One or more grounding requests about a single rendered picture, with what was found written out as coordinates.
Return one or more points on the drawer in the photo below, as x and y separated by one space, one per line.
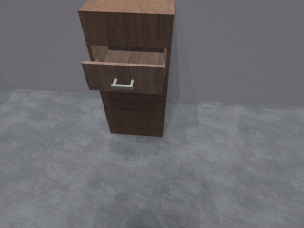
144 65

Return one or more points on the handle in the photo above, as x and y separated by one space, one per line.
122 87

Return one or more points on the cabinet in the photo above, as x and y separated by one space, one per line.
132 24

